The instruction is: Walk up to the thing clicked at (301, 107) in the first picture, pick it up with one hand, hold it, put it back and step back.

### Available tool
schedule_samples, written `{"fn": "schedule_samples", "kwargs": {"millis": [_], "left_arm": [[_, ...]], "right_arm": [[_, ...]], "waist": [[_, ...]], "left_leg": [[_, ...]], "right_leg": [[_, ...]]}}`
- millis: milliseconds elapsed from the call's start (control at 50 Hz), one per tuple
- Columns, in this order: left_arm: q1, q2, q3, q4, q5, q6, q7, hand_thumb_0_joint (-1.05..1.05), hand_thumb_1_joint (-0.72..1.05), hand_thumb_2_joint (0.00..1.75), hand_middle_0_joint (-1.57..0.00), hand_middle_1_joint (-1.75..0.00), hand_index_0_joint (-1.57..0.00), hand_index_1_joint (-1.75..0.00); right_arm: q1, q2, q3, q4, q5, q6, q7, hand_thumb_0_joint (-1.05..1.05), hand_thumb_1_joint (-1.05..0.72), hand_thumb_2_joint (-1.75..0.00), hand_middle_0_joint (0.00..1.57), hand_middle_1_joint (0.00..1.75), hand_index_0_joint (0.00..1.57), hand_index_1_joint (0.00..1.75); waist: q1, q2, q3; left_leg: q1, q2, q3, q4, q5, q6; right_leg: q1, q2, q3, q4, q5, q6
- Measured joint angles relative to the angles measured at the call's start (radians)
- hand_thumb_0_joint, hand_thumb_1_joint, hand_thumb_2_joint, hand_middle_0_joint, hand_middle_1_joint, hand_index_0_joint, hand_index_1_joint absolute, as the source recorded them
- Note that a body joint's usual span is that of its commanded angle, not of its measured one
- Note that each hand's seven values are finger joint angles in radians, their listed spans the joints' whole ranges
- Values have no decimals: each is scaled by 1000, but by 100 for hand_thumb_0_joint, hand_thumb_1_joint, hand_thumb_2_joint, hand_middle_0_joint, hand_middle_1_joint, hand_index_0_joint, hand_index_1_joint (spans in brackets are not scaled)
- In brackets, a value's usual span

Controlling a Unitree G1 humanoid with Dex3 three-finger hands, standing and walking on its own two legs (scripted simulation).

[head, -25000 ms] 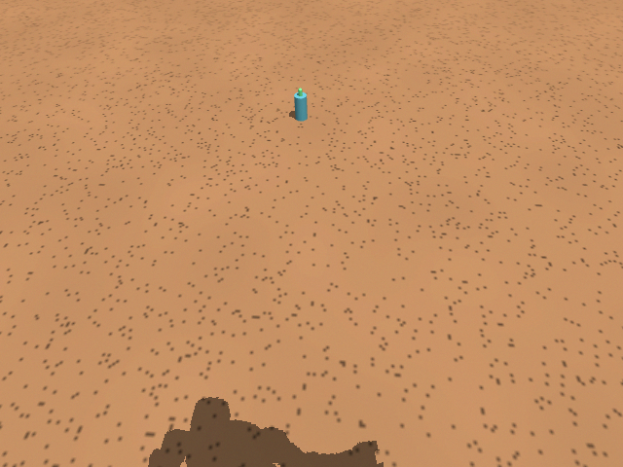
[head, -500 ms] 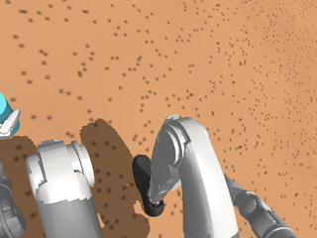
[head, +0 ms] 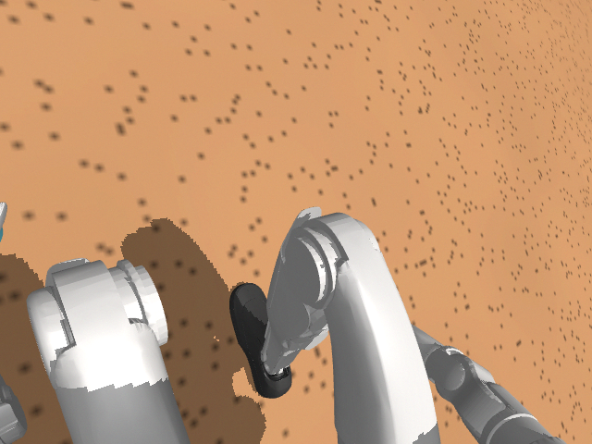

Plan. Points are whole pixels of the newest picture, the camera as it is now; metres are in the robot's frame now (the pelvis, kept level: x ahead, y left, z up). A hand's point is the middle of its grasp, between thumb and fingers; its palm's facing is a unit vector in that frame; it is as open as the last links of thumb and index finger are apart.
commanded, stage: lower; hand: left
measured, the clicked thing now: out of the picture +0.42 +0.27 -0.18
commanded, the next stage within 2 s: loosen in 0.16 s
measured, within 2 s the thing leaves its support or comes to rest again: rests again in 0.26 s
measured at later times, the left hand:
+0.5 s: hand out of the picture +0.41 +0.27 -0.17, palm faces +0.41 -0.91 +0.01, open 9.8 cm
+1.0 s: hand out of the picture +0.41 +0.28 -0.17, palm faces +0.39 -0.92 +0.01, open 16.8 cm
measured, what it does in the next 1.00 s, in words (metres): stands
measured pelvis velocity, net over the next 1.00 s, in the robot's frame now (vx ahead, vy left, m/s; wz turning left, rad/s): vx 0.00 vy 0.00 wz -0.02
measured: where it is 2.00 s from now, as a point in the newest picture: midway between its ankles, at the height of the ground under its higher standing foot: (199, 403)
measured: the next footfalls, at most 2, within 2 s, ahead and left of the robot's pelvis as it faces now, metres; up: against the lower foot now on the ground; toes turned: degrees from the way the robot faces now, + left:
none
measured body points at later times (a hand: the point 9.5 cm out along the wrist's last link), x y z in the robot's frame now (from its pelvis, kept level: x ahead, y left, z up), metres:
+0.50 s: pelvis +0.00 +0.00 +0.00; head +0.23 +0.19 +0.33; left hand +0.39 +0.32 -0.17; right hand +0.16 -0.25 -0.04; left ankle +0.08 +0.12 -0.25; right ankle +0.16 -0.12 -0.25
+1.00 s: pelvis +0.00 +0.00 +0.00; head +0.22 +0.19 +0.34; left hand +0.39 +0.32 -0.17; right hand +0.16 -0.25 -0.03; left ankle +0.08 +0.12 -0.25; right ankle +0.16 -0.12 -0.25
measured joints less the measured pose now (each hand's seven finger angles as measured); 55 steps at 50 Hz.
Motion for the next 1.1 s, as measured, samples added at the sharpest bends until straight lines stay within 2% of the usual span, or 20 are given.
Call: {"fn": "schedule_samples", "kwargs": {"millis": [160, 340, 420, 540, 740, 880, 960, 1020, 1100], "left_arm": [[12, 24, 11, 12, 0, -14, 9, 4, -35, 114, -76, -105, -71, -105], [19, 33, -5, 23, -16, -30, 8, 4, -34, 112, -76, -104, -71, -103], [18, 30, -2, 16, -14, -37, 8, 4, -28, 102, -77, -97, -73, -97], [13, 32, -7, 5, -10, -49, 12, 2, -25, 79, -78, -84, -75, -83], [12, 44, -28, 20, -12, -39, 14, 0, -46, 38, -59, -50, -57, -50], [12, 38, -20, 19, -22, -48, 15, -1, -57, 21, -42, -31, -40, -32], [7, 43, -30, 25, -24, -52, 10, -1, -60, 15, -31, -21, -29, -23], [10, 47, -18, 5, -18, -47, -8, -1, -61, 12, -23, -15, -21, -17], [26, 47, 25, -91, -11, -19, -35, -1, -61, 10, -16, -10, -14, -12]], "right_arm": [[-1, -6, 19, -11, -10, 0, 3, 0, -90, -90, 20, 30, 20, 30], [-2, -11, 31, -10, -15, -8, 4, 0, -90, -90, 20, 30, 20, 30], [-3, -11, 36, -10, -17, -7, 5, 0, -91, -90, 20, 30, 20, 30], [-4, -6, 36, -7, -21, -3, 7, 0, -91, -89, 20, 30, 20, 30], [-10, -12, 40, -30, -17, 1, 11, 0, -91, -89, 20, 30, 20, 30], [-11, -15, 44, -33, -16, -7, 12, 0, -91, -90, 20, 30, 20, 30], [-13, -12, 46, -25, -17, -8, 10, 0, -91, -90, 20, 30, 20, 30], [-13, -9, 46, -21, -14, -3, 4, 0, -91, -90, 20, 30, 20, 30], [6, -4, 32, -23, -8, 10, -2, 0, -91, -90, 20, 30, 20, 30]], "waist": [[-1, -12, 11], [4, -20, 21], [8, -27, 25], [11, -30, 25], [5, -19, 14], [11, -28, 16], [11, -32, 16], [13, -34, 21], [24, -31, 25]], "left_leg": [[6, 4, -11, 6, -1, 1], [10, 5, -18, 12, -4, 5], [14, 6, -24, 14, -7, 5], [18, 4, -27, 15, -10, 5], [16, 7, -27, 10, -4, 10], [17, 9, -27, 8, -3, 9], [16, 8, -28, 9, -4, 8], [17, 9, -29, 10, -7, 9], [23, 10, -28, 6, -14, 8]], "right_leg": [[7, 7, -8, -3, 7, 1], [16, 11, -14, -7, 8, 5], [21, 13, -18, -9, 7, 4], [28, 12, -21, -11, 3, 5], [29, 14, -22, -18, 9, 4], [27, 16, -22, -20, 13, 3], [26, 15, -23, -18, 11, 5], [28, 16, -24, -19, 9, 6], [34, 15, -24, -22, 2, 1]]}}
